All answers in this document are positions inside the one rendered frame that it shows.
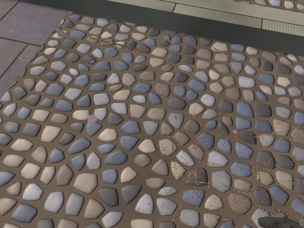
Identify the robot right hand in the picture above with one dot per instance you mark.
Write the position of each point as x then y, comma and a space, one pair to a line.
276, 222

